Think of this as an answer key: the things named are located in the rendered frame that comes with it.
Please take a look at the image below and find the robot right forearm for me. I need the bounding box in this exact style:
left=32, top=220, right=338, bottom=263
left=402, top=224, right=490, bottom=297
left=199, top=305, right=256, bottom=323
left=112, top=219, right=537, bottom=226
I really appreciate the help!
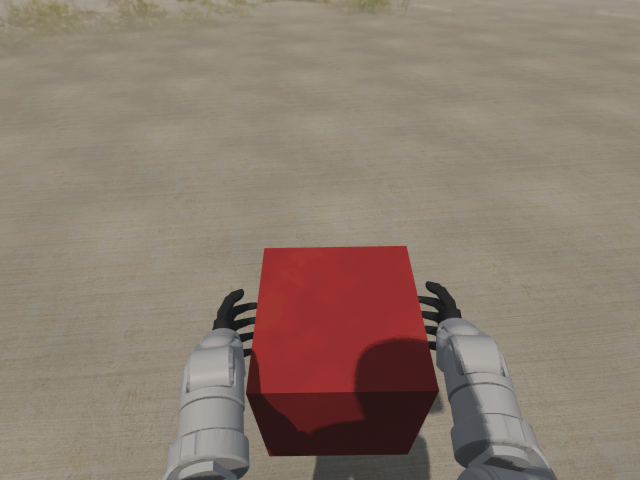
left=436, top=318, right=558, bottom=480

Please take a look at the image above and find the right robot hand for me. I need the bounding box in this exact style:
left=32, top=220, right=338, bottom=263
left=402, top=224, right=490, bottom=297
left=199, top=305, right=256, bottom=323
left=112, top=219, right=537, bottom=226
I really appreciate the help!
left=418, top=281, right=462, bottom=351

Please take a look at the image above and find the left robot hand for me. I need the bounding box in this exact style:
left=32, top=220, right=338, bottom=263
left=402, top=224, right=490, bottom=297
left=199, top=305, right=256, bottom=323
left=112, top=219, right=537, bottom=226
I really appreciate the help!
left=212, top=289, right=257, bottom=357

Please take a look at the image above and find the carton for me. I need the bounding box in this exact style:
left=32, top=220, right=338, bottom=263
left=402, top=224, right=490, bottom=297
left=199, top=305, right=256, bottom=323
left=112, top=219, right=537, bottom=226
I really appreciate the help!
left=246, top=246, right=439, bottom=456

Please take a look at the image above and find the robot left forearm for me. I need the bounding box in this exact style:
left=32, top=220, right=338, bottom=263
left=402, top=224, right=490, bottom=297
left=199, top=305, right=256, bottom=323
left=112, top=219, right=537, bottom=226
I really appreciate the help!
left=163, top=328, right=250, bottom=480

